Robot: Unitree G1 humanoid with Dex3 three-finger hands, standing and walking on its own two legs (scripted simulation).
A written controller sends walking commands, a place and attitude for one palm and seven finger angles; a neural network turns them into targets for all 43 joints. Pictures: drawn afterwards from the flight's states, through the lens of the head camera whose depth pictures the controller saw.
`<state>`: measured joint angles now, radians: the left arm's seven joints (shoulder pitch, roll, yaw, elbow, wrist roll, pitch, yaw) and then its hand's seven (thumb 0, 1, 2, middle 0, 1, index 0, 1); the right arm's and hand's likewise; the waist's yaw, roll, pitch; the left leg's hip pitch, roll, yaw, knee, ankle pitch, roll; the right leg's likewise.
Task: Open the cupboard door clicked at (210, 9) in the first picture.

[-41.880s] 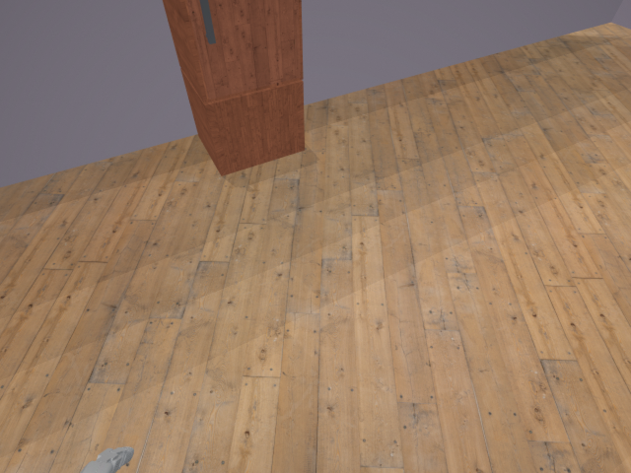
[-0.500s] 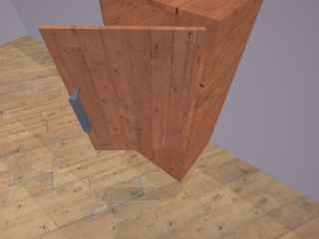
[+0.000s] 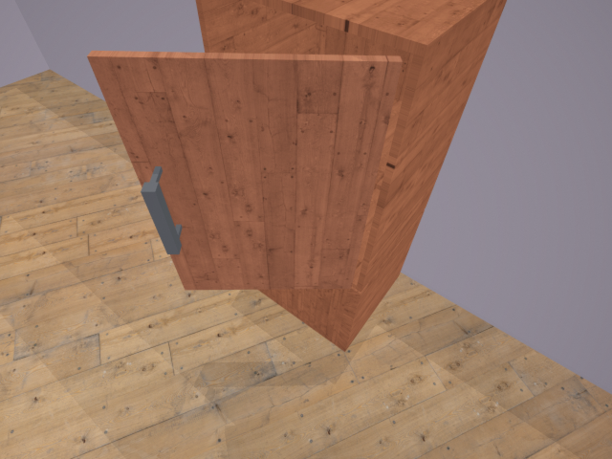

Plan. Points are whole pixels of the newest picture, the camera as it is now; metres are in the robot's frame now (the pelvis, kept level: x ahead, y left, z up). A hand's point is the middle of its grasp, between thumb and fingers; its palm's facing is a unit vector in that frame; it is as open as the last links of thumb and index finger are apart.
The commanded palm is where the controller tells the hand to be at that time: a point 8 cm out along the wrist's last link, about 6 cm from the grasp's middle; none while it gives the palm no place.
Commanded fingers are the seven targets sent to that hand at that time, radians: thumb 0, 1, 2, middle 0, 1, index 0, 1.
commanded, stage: look again from close up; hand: left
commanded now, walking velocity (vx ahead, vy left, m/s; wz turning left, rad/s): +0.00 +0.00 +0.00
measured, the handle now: (166, 212) +0.52 +0.29 -0.03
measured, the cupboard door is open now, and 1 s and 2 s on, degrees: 39 39 39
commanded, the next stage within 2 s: come to a stop and stand still in 0.16 s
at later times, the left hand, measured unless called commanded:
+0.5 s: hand out of the picture +0.01 +0.20 -0.18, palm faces -0.01 -0.97 -0.23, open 7.4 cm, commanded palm none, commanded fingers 0.00 0.90 0.90 -0.20 -0.30 -0.20 -0.30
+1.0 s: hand out of the picture -0.03 +0.18 -0.18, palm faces -0.01 -0.98 -0.19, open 7.4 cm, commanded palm none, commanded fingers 0.00 0.90 0.90 -0.20 -0.30 -0.20 -0.30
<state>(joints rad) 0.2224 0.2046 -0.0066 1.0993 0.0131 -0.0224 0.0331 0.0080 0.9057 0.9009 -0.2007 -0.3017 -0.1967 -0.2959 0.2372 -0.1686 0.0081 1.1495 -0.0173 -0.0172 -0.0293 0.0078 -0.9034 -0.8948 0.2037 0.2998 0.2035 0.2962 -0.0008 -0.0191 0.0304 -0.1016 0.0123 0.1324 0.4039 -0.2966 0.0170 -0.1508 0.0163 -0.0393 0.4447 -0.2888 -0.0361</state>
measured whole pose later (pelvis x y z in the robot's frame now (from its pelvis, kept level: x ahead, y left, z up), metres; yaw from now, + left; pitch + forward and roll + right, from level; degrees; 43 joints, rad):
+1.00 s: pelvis -0.02 +0.01 +0.00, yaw +0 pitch -1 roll +1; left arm 0.27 0.15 -0.03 1.13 0.01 -0.01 0.03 0.01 0.91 0.90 -0.20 -0.30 -0.20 -0.30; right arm 0.29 -0.15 0.02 1.13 -0.01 -0.02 -0.02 0.01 -0.91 -0.89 0.20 0.30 0.20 0.30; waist 0.00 0.00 0.06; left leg -0.14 -0.01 0.14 0.41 -0.27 0.04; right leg -0.20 -0.01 -0.03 0.48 -0.27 -0.02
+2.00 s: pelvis -0.01 -0.02 +0.00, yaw +1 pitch +0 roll +1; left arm 0.20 0.20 0.00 1.09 0.01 -0.02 0.03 0.01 0.91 0.90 -0.20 -0.30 -0.20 -0.30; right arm 0.21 -0.19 0.00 1.12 -0.02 0.00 -0.03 0.01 -0.90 -0.89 0.20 0.30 0.20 0.30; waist 0.00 0.00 0.05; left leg -0.13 0.02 0.12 0.41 -0.27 0.00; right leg -0.18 0.02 -0.06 0.45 -0.27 -0.06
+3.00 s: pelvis +0.01 +0.06 -0.01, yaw +1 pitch +0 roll +0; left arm 0.26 0.16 -0.01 1.05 0.01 -0.04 0.05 0.01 0.92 0.90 -0.20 -0.30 -0.20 -0.30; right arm 0.26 -0.17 -0.01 1.06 -0.02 -0.01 -0.03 0.02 -0.93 -0.89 0.20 0.30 0.20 0.30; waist -0.02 0.03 -0.01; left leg -0.18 0.02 0.06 0.53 -0.35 0.00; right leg -0.18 0.03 -0.03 0.52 -0.34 -0.03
